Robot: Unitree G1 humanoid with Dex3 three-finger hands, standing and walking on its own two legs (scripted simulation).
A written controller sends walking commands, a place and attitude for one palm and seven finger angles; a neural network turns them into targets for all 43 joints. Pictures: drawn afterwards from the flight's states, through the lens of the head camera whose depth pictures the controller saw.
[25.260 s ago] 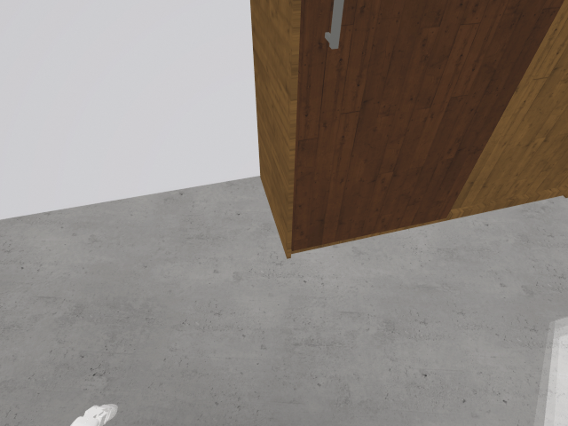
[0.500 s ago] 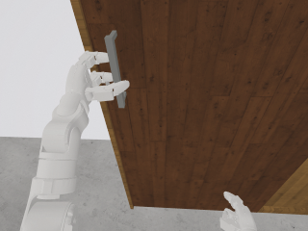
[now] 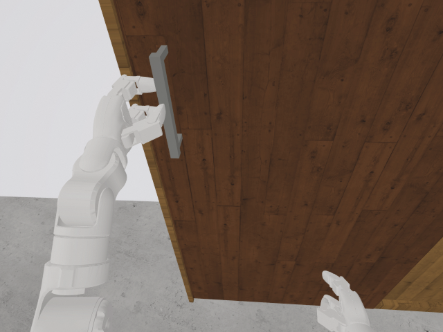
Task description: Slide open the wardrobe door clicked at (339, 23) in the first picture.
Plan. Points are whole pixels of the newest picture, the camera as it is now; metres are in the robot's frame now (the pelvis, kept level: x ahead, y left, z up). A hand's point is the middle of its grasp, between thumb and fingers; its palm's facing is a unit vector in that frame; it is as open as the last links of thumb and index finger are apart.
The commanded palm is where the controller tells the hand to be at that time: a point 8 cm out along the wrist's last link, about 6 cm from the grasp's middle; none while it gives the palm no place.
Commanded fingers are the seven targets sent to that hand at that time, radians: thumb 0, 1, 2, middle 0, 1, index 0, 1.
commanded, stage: grip the handle and tug to test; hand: left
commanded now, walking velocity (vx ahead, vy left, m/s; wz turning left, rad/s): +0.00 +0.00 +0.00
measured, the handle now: (169, 106) +0.42 +0.14 +0.24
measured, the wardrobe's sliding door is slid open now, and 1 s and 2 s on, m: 0.00 0.00 0.00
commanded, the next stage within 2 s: tug the door sideways, standing still in 0.48 s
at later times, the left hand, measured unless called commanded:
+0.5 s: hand (151, 137) +0.32 +0.14 +0.24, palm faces +0.09 -0.99 -0.06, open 5.7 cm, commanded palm +0.29 +0.17 +0.25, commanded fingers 0.00 0.90 0.90 -0.45 -1.40 -0.45 -1.40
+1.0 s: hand (237, 145) +0.31 +0.01 +0.24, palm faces -0.21 -0.97 -0.09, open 4.6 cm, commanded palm +0.31 +0.06 +0.24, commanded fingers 0.00 0.90 0.90 -0.45 -1.40 -0.45 -1.40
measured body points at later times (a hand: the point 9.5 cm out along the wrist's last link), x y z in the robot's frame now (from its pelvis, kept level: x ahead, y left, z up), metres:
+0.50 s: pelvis +0.01 +0.00 +0.00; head -0.03 -0.03 +0.45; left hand +0.31 +0.19 +0.25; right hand +0.22 -0.20 -0.07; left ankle -0.02 +0.11 -0.74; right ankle -0.03 -0.11 -0.74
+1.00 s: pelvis -0.01 -0.02 -0.01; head -0.01 -0.03 +0.44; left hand +0.32 +0.07 +0.25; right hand +0.19 -0.22 -0.09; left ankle -0.02 +0.11 -0.74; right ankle -0.04 -0.11 -0.73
